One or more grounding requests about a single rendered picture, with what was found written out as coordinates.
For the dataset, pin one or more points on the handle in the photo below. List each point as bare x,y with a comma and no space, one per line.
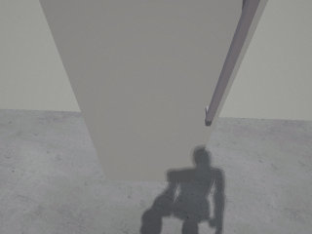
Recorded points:
239,37

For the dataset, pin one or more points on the fridge door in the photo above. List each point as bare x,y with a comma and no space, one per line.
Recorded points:
143,72

